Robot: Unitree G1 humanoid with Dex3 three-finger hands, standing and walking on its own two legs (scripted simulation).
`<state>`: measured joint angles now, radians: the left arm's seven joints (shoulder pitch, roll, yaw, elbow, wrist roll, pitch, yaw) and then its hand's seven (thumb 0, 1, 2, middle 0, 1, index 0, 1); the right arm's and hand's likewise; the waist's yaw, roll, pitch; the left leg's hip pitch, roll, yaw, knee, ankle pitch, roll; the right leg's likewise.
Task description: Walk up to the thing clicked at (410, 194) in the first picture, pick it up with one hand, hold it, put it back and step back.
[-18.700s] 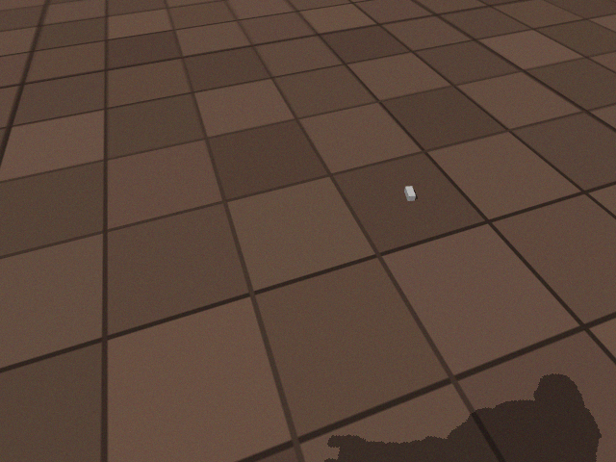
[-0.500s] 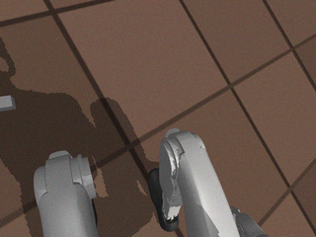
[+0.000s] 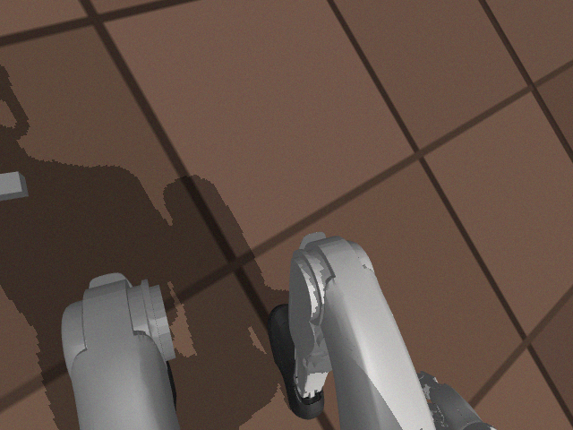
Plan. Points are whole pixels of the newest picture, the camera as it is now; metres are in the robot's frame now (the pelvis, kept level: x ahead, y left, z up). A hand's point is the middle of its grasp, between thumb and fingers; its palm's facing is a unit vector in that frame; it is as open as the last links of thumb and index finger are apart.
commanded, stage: rise first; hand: left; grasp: from above
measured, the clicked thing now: out of the picture +0.47 +0.35 -0.30
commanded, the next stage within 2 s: approach in 1.02 s
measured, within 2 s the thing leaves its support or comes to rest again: neither
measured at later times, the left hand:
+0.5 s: hand out of the picture +0.43 +0.38 -0.17, palm faces -0.46 -0.08 -0.88, open 11.2 cm
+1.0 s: hand out of the picture +0.43 +0.37 -0.17, palm faces -0.47 -0.08 -0.88, open 11.6 cm
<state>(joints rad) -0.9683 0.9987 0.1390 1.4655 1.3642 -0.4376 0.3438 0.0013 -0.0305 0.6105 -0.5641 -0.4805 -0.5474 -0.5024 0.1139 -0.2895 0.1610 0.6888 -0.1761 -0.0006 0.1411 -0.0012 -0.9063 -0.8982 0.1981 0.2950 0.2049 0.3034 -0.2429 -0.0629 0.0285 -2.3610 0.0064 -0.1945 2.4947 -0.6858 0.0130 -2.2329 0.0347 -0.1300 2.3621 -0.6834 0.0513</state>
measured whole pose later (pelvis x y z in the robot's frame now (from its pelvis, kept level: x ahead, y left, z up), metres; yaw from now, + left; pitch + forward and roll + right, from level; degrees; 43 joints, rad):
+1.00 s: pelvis +0.00 +0.00 +0.00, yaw +0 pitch +30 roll -12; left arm -0.98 1.00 0.13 1.48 1.37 -0.44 0.35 0.00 -0.12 0.68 -0.49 -0.55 -0.47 -0.57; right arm 0.12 -0.28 0.17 0.69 -0.18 0.00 0.14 0.00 -0.91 -0.90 0.20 0.30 0.20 0.30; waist -0.25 -0.07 0.03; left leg -2.36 0.01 -0.19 2.49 -0.69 0.02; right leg -2.23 0.04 -0.13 2.36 -0.68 0.05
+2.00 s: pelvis +0.00 +0.00 +0.00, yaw +0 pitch +30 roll -12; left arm -1.05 0.99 0.07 1.53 1.35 -0.44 0.35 0.00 -0.07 0.62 -0.50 -0.59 -0.51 -0.59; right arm 0.14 -0.31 0.20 0.67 -0.19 0.00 0.12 0.00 -0.91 -0.90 0.20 0.30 0.21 0.30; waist -0.29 -0.08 0.07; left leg -2.36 0.01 -0.20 2.48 -0.67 0.00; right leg -2.24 0.04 -0.13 2.35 -0.66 0.05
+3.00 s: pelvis +0.00 +0.00 -0.01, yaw -3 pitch +28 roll -15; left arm -1.03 1.09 0.11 1.66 1.39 -0.37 0.52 0.00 -0.12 0.66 -0.45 -0.60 -0.44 -0.61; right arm 0.08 -0.33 0.30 0.62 -0.24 -0.10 0.16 0.00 -0.91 -0.90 0.20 0.29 0.20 0.30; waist -0.35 -0.16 0.14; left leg -2.36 0.02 -0.25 2.57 -0.72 0.01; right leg -2.23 0.06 -0.17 2.39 -0.68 0.06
